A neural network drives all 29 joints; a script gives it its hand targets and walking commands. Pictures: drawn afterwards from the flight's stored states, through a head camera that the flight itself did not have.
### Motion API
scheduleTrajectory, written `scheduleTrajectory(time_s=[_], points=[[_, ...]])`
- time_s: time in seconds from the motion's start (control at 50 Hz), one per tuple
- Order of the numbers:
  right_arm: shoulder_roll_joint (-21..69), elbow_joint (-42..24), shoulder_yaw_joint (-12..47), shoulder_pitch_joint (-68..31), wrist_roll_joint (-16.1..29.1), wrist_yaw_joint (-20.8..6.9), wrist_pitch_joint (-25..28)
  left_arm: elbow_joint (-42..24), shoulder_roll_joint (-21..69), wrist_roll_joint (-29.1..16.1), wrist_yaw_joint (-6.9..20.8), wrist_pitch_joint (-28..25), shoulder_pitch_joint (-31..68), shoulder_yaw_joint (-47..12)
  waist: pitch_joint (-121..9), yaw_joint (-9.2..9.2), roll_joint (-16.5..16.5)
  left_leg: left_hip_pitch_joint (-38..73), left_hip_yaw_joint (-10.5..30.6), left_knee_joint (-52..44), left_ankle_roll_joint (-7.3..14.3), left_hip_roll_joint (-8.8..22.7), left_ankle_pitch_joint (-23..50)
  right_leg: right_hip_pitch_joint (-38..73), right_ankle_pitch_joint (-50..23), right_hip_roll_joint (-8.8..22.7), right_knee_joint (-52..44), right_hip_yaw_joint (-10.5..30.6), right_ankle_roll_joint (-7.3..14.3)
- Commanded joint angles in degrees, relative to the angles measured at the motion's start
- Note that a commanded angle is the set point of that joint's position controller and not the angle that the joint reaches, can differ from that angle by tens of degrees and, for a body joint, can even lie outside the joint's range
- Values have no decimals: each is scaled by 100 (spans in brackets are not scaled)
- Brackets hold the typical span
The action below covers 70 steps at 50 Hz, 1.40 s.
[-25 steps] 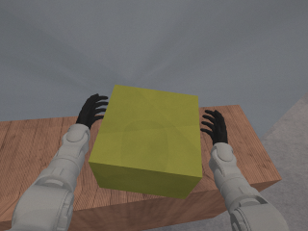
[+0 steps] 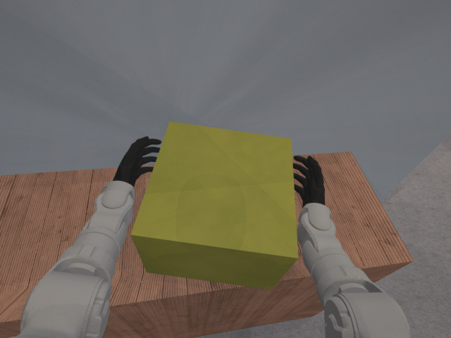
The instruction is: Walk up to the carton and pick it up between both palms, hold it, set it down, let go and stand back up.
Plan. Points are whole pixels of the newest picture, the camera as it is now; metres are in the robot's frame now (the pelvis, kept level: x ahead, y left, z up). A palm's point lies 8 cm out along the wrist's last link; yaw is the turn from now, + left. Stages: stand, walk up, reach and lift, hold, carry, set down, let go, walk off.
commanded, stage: reach and lift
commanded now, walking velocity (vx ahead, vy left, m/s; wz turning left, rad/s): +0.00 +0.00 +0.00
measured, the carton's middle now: (220, 204) +0.38 -0.03 -0.02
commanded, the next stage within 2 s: none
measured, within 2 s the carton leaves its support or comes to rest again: leaves its support in 1.16 s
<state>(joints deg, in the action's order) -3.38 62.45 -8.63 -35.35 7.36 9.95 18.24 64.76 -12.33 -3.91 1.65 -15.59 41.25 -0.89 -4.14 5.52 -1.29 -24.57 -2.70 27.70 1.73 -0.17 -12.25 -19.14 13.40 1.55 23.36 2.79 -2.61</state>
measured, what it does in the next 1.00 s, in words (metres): stands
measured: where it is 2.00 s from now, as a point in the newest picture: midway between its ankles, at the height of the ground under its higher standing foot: outside the picture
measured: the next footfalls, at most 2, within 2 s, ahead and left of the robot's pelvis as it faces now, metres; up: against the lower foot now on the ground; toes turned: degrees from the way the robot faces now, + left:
none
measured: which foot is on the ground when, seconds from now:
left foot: down 0.00-1.00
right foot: down 0.00-1.00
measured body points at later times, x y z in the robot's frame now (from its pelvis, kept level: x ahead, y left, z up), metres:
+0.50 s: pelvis +0.00 +0.00 +0.00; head +0.05 +0.02 +0.45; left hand +0.43 +0.14 +0.04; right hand +0.36 -0.20 +0.03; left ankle +0.01 +0.09 -0.74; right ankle -0.03 -0.16 -0.74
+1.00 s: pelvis +0.00 +0.00 +0.00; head +0.05 +0.02 +0.45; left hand +0.43 +0.14 +0.04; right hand +0.36 -0.20 +0.03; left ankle +0.01 +0.09 -0.74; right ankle -0.03 -0.16 -0.74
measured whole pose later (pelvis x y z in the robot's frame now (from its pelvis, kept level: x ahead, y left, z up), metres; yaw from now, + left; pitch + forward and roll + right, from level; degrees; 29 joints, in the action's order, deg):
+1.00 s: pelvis +0.00 +0.00 +0.00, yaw +0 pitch +9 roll -1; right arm 0.1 59.2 -16.4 -31.7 -3.2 10.6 22.9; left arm 66.6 -9.3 7.1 3.6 -20.6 40.9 9.8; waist -4.4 5.5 -1.4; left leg -24.8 -2.7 27.7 1.8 -0.1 -12.3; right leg -19.1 13.2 1.5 22.8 2.7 -2.7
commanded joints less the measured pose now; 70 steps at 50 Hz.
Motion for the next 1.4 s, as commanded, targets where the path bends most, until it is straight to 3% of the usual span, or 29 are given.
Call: scheduleTrajectory(time_s=[0.0,0.12,0.14,0.18,0.22,0.3,0.4,0.44,0.54,0.56,0.6,0.62,0.66,0.68,0.74,0.8,0.82,0.84,0.9,0.96,1.02,1.06,1.1,1.12,1.16,1.24,1.26,1.3,1.38], points=[[887,-885,126,-1940,-775,-43,360,-168,977,411,261,-401,2330,611,-2780,38,103,1982,246,292,-493,108,2440,6,-2244,-285,-192,-612,159],[2292,-644,-65,-2061,-1427,-399,521,262,2092,1158,633,-532,2478,872,-2419,5,92,1898,200,132,-395,90,2249,234,-2169,-233,-273,-539,183],[2911,-686,6,-2284,-1664,-563,552,186,2741,1312,773,-556,2696,721,-2441,169,138,1927,189,70,-390,76,2105,212,-2056,-190,-342,-555,226],[3463,-843,216,-2200,-1995,-755,521,291,3115,1515,965,-608,2624,802,-2248,0,-166,1833,95,-36,-315,60,2109,482,-2256,-182,-338,-573,165],[3546,-970,404,-2069,-2123,-829,598,223,3289,1583,967,-680,2410,620,-2532,-26,27,1982,142,-82,-396,66,2418,837,-2716,-200,-255,-608,157],[3529,-849,542,-2142,-1917,-897,659,346,3332,1628,904,-739,2199,611,-2483,-86,236,2143,168,-107,-437,100,2574,700,-2615,-265,-359,-621,260],[3649,-1069,714,-2077,-1943,-834,677,371,3325,1541,908,-816,2125,555,-2573,-75,-40,2013,165,-106,-397,69,2383,822,-2737,-261,-376,-596,212],[3635,-996,693,-2001,-1903,-852,722,230,3353,1575,875,-855,2129,441,-2631,-73,270,2166,228,-103,-472,116,2634,700,-2551,-304,-376,-634,306],[3595,-986,720,-2113,-1933,-837,658,400,3314,1612,860,-834,2261,474,-2428,-169,271,2147,181,-79,-468,133,2633,576,-2341,-317,-421,-660,304],[3539,-891,545,-2059,-1950,-822,666,405,3369,1602,840,-819,2321,459,-2434,14,198,2261,187,-85,-489,152,2477,449,-2245,-321,-502,-697,312],[3569,-946,603,-1987,-1985,-793,657,390,3328,1582,848,-801,2293,510,-2513,-113,111,2084,161,-89,-453,134,2407,414,-2424,-276,-456,-670,291],[3766,-1110,759,-1931,-1965,-785,687,231,3499,1476,832,-872,2243,306,-2825,0,63,2148,231,-38,-424,126,2534,638,-2705,-286,-336,-650,274],[3798,-1254,880,-2198,-1828,-797,744,339,3547,1402,801,-956,2334,306,-2948,-32,81,2162,267,-34,-452,122,2610,524,-2651,-311,-362,-620,312],[3914,-1179,993,-2114,-1769,-796,737,344,3632,1493,785,-901,2055,284,-2762,-242,179,2129,243,-55,-435,145,2724,600,-2706,-296,-368,-574,315],[3839,-892,806,-2014,-1809,-790,636,315,3428,1556,794,-921,2333,439,-2581,-112,123,2154,214,-84,-440,138,2454,433,-2343,-292,-484,-590,303],[3876,-1201,1039,-2169,-1628,-749,752,188,3644,1437,765,-898,2149,186,-2926,-165,259,2414,241,47,-516,165,3031,383,-2450,-370,-508,-665,379],[3796,-1134,1020,-2022,-1691,-737,750,177,3698,1378,745,-900,2136,113,-2830,-15,258,2527,313,10,-523,187,2996,413,-2408,-406,-518,-665,398],[3801,-1141,999,-2221,-1687,-764,716,289,3631,1495,757,-897,2108,279,-2731,-161,212,2482,269,2,-482,195,2882,328,-2139,-392,-603,-671,403],[3888,-1273,1141,-2439,-1624,-758,840,18,3820,1301,720,-997,2557,-74,-3217,-145,476,2518,358,62,-549,177,3098,389,-2525,-378,-478,-644,384],[3904,-1498,1420,-2509,-1615,-743,964,-48,3895,1345,656,-1048,2310,-109,-3277,-186,346,2718,314,146,-583,211,3682,559,-2821,-434,-520,-691,383],[3755,-1225,1320,-2521,-1586,-713,981,71,3667,1388,646,-1107,2653,-23,-3021,-207,449,2592,343,112,-584,211,3377,279,-2530,-366,-607,-704,439],[3804,-1279,1501,-2454,-1604,-735,1136,-473,3899,1206,583,-1230,2690,-412,-3453,-147,694,3036,394,259,-717,290,4154,291,-2739,-480,-545,-718,429],[3721,-1220,1560,-2506,-1629,-765,1180,-468,3886,1309,528,-1265,2689,-250,-3282,-322,687,2965,349,159,-681,266,3898,203,-2427,-486,-632,-677,445],[3617,-1232,1414,-2762,-1730,-767,1188,-296,3806,1357,524,-1262,2838,-109,-3220,-297,475,2801,318,111,-655,246,3570,241,-2396,-485,-660,-715,436],[3612,-1366,1439,-2927,-1779,-799,1404,-632,4022,1296,433,-1396,2995,-375,-3643,-250,771,3049,429,142,-775,332,3936,77,-2175,-606,-665,-777,473],[3500,-1186,1387,-2997,-1743,-875,1326,-625,3932,1232,400,-1426,3173,-438,-3178,-323,759,2679,291,-115,-660,244,2910,69,-1537,-572,-769,-697,506],[3590,-1155,1374,-2974,-1801,-881,1372,-777,4165,1194,358,-1463,3320,-532,-3398,-164,724,2838,391,-91,-683,279,3023,126,-1732,-584,-735,-716,512],[3419,-1031,1536,-2824,-1677,-940,1226,-486,3939,1408,360,-1339,3004,-278,-2922,-422,648,2733,265,-224,-665,256,2963,102,-1531,-576,-785,-655,442],[3387,-1354,1686,-2982,-1540,-1016,1001,-614,4047,1215,297,-1229,2936,-523,-2990,-306,657,2568,325,-322,-544,243,2547,200,-1460,-518,-828,-631,433]])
